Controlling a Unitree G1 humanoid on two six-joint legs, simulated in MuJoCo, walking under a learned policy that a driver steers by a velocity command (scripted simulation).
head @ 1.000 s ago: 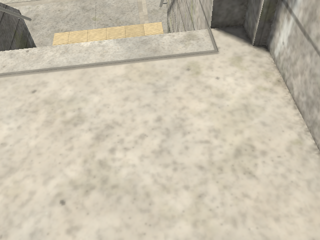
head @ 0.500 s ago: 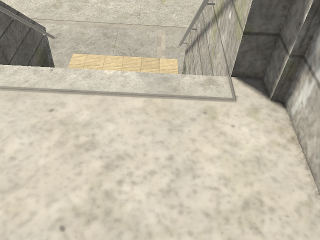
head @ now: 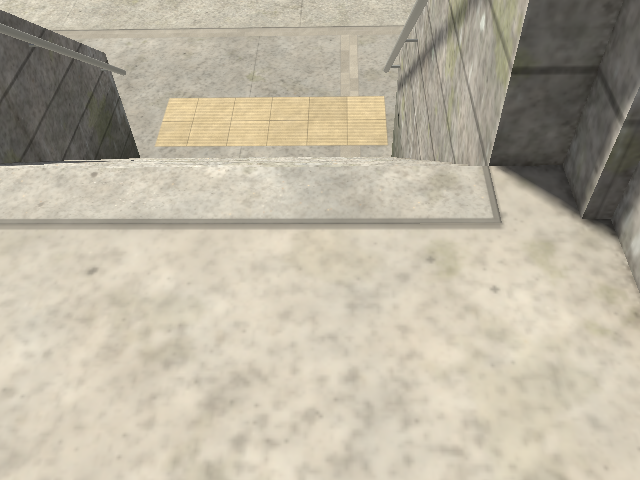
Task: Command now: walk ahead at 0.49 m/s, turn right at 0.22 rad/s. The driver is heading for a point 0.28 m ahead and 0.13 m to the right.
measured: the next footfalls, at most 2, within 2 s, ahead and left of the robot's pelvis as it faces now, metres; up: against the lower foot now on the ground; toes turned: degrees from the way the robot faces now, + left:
left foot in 0.24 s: +0.32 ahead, +0.11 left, +0.00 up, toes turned -4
right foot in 0.64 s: +0.28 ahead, -0.10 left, +0.00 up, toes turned -8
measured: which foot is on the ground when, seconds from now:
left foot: up 0.00-0.22, down 0.24-1.00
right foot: down 0.00-0.24, up 0.26-0.62, down 0.64-1.00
